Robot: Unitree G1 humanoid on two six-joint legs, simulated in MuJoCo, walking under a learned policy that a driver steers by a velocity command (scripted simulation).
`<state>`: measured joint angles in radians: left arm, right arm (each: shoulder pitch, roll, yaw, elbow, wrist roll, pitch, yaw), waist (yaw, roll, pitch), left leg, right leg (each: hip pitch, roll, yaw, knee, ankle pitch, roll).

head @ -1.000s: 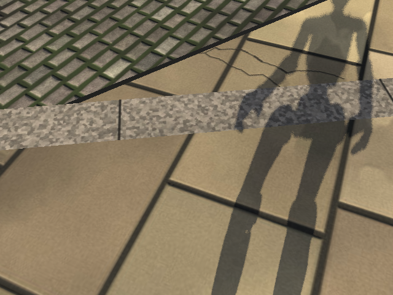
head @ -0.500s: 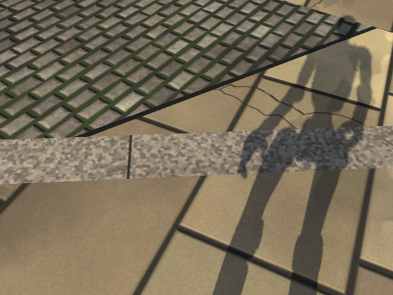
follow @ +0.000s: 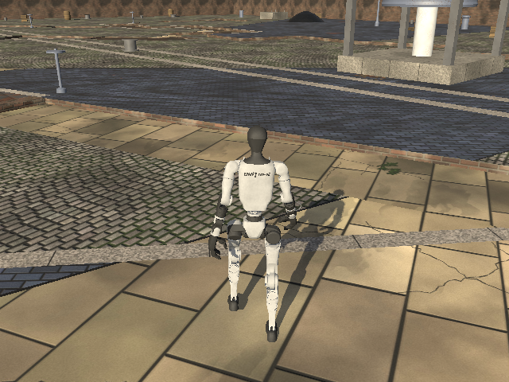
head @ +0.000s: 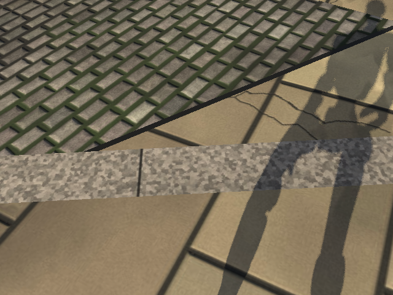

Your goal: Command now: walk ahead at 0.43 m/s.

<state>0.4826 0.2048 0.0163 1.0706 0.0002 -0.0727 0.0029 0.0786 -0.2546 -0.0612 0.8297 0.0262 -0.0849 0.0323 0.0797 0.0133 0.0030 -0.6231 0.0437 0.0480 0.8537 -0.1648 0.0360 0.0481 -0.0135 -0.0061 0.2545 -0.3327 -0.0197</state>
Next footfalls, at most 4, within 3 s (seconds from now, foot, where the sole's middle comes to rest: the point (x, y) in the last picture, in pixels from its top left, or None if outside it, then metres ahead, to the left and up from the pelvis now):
0.16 left None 0.26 0.14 -0.78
0.74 right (261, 279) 0.56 -0.11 -0.78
1.24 left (231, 193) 0.90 0.00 -0.78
1.70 right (295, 222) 0.78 -0.25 -0.78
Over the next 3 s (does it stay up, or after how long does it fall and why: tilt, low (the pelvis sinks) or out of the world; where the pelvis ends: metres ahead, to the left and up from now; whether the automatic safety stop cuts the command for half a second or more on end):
stays up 0.85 -0.11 0.00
